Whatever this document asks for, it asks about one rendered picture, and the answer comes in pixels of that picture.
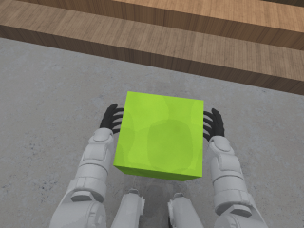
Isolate robot right forearm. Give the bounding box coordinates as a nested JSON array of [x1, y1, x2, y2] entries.
[[204, 135, 268, 227]]

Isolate right robot thigh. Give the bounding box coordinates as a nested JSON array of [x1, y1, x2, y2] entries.
[[167, 197, 204, 228]]

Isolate right robot hand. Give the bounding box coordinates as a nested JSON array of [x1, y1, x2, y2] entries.
[[202, 108, 225, 142]]

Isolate robot thigh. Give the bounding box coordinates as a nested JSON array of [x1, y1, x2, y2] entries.
[[110, 193, 145, 228], [167, 197, 204, 228]]

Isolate left robot thigh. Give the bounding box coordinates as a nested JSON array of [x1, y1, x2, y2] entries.
[[110, 193, 145, 228]]

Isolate left robot upper arm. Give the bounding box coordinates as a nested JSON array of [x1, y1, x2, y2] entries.
[[50, 200, 106, 228]]

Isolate carton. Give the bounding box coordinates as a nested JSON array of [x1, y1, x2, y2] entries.
[[113, 91, 204, 181]]

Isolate left robot hand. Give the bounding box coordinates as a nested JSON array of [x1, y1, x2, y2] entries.
[[99, 104, 124, 134]]

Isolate right robot upper arm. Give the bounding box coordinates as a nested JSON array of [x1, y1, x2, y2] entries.
[[214, 213, 268, 228]]

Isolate robot left forearm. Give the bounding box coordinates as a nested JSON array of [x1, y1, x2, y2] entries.
[[49, 127, 115, 228]]

